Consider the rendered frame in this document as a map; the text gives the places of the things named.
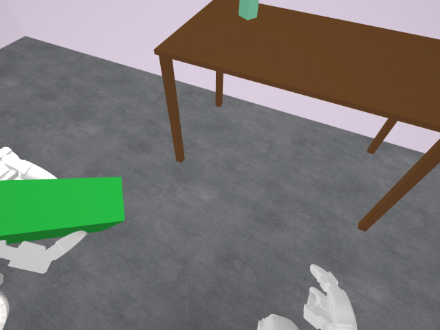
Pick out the table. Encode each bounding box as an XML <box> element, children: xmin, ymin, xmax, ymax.
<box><xmin>154</xmin><ymin>0</ymin><xmax>440</xmax><ymax>232</ymax></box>

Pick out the right robot thigh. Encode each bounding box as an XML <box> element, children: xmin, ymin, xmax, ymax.
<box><xmin>257</xmin><ymin>315</ymin><xmax>299</xmax><ymax>330</ymax></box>

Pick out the right robot hand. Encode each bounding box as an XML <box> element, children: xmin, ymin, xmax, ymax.
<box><xmin>304</xmin><ymin>264</ymin><xmax>358</xmax><ymax>330</ymax></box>

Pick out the left robot hand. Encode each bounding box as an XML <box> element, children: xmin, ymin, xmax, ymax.
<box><xmin>0</xmin><ymin>147</ymin><xmax>87</xmax><ymax>274</ymax></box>

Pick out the sponge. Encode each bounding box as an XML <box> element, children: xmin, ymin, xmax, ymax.
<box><xmin>0</xmin><ymin>177</ymin><xmax>125</xmax><ymax>244</ymax></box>

